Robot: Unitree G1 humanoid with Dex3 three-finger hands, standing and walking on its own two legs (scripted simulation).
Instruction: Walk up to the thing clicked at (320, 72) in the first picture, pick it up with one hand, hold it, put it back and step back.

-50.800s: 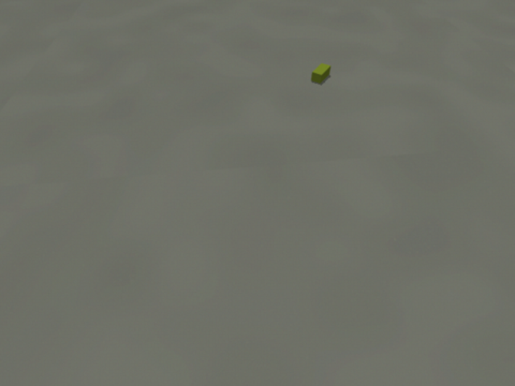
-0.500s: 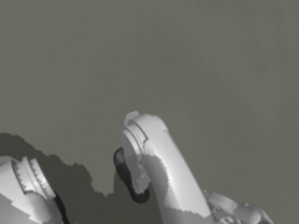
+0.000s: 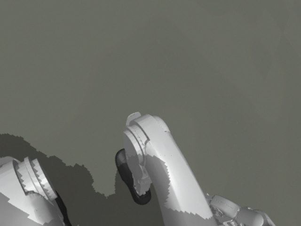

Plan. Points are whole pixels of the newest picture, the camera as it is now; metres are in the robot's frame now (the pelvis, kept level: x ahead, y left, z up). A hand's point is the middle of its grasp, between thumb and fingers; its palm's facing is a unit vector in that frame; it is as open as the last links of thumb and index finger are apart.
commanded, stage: settle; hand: left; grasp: from above
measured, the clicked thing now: out of the picture +0.39 +0.36 -0.28
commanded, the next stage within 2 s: lift in 0.84 s
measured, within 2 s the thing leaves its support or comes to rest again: leaves its support in 0.22 s
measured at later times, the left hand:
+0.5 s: hand out of the picture +0.40 +0.38 -0.17, palm faces +0.20 -0.44 -0.87, open 10.6 cm
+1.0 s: hand out of the picture +0.39 +0.37 -0.10, palm faces +0.20 -0.45 -0.87, open 10.5 cm
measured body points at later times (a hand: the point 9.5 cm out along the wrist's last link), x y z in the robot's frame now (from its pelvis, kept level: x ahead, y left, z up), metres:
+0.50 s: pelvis +0.00 +0.00 +0.02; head +0.26 +0.10 +0.37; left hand +0.39 +0.40 -0.12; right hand +0.06 -0.27 -0.06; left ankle +0.07 +0.14 -0.28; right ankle +0.11 -0.12 -0.28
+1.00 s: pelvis +0.00 -0.01 +0.04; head +0.24 +0.06 +0.41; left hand +0.39 +0.39 -0.05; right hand +0.04 -0.28 -0.07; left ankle +0.07 +0.14 -0.28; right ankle +0.11 -0.12 -0.28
